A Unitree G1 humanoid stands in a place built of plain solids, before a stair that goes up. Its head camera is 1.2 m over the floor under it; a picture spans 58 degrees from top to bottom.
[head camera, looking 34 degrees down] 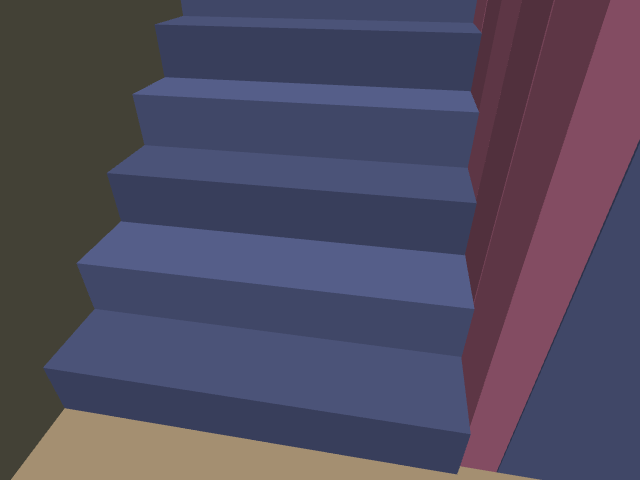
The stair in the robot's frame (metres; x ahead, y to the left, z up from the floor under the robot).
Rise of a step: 0.19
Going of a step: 0.25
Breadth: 1.20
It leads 10 degrees to the right of straight ahead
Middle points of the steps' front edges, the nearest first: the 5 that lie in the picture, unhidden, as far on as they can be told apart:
0.73 0.21 0.19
0.98 0.17 0.38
1.22 0.13 0.58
1.47 0.08 0.77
1.72 0.04 0.96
